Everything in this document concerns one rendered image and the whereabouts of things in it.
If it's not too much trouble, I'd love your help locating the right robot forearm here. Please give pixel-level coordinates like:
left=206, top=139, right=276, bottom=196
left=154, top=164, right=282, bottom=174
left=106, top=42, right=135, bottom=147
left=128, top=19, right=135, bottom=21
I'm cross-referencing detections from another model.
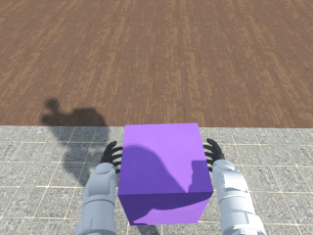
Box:
left=212, top=159, right=267, bottom=235

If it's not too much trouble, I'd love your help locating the robot left hand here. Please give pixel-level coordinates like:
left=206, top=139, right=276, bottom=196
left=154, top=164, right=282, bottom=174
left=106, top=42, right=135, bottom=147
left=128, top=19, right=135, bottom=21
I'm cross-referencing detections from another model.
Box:
left=100, top=141, right=123, bottom=173

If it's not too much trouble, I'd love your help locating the carton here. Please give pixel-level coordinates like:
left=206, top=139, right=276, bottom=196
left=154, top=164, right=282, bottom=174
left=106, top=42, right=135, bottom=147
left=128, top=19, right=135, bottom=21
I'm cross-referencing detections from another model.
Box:
left=117, top=122, right=214, bottom=226

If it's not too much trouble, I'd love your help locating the robot right hand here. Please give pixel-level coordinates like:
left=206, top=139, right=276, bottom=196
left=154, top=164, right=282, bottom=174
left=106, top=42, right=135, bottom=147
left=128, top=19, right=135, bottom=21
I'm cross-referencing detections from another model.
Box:
left=202, top=138, right=225, bottom=172

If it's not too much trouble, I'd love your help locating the left robot forearm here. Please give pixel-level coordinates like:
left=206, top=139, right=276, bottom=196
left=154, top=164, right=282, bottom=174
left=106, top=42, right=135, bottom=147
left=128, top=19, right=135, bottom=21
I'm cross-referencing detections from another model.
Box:
left=74, top=163, right=117, bottom=235

